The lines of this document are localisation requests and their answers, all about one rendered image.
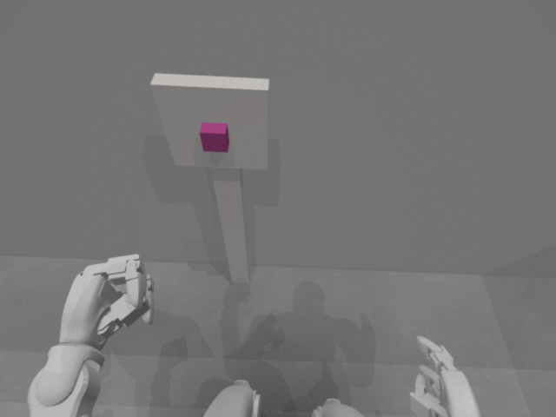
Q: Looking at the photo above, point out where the robot right hand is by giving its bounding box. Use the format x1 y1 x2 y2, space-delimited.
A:
410 336 480 417

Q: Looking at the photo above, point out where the robot left hand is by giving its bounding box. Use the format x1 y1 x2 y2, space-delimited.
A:
59 254 155 351

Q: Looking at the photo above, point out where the robot left forearm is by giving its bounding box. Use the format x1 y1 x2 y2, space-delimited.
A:
28 343 105 417

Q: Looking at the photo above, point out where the panel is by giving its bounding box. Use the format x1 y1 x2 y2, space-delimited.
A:
150 73 269 286

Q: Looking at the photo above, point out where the robot left thigh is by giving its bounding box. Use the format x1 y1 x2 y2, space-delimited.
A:
203 386 261 417

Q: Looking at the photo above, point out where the button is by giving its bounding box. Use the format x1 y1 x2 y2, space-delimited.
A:
200 122 229 152

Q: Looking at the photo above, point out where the robot right shin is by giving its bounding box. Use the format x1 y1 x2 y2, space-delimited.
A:
323 399 341 406

